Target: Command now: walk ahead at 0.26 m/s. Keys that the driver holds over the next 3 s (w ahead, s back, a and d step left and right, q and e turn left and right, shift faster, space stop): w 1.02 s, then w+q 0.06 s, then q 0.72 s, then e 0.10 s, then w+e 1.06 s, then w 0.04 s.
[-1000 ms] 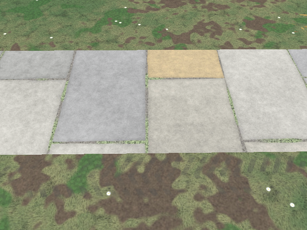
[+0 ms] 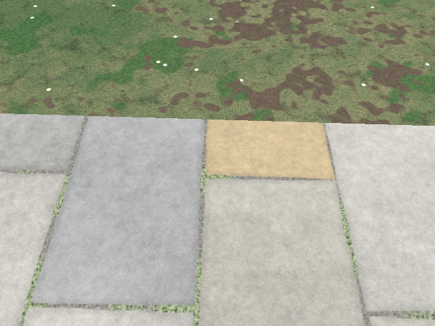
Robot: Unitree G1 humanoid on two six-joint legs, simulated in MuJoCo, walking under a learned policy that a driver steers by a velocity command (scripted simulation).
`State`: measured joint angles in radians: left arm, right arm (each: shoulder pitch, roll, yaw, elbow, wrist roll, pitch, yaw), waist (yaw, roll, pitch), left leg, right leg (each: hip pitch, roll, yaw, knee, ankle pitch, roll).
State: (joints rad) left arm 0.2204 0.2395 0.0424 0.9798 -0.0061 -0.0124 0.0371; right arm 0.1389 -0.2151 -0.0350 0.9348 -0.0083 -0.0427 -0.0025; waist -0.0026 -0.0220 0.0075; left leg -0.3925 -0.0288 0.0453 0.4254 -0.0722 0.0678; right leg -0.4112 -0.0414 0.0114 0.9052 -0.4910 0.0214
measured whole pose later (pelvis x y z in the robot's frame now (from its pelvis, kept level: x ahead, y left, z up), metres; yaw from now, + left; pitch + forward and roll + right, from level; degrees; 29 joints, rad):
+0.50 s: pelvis +0.12 -0.01 +0.01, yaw +0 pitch +3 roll +1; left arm 0.48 0.18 0.05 1.07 -0.01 -0.09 0.02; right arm 0.04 -0.25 -0.07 0.92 0.03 -0.06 0.02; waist 0.10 0.03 -0.03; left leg -0.59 0.07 0.01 0.63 -0.03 0.01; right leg 0.01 -0.04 -0.03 0.20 -0.26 0.00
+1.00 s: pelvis +0.37 +0.05 +0.01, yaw +1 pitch +2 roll +2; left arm 0.05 0.24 0.08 0.89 -0.02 -0.08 0.00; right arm 0.38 -0.21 -0.05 1.04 0.01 -0.09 0.00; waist -0.07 -0.04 0.00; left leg 0.01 -0.06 0.06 0.20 -0.24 0.05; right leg -0.70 -0.12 0.01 0.68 0.07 -0.03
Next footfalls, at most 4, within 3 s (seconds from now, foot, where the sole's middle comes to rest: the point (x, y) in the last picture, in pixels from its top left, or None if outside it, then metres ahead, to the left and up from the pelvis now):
0.18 right None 0.06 -0.13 -0.77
0.62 left None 0.32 0.15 -0.77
1.14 right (247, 270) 0.66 -0.08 -0.77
1.64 left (170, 278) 0.63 0.16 -0.77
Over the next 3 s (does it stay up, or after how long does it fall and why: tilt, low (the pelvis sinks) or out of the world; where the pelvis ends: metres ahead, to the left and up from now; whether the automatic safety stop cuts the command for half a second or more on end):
stays up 1.05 0.12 -0.01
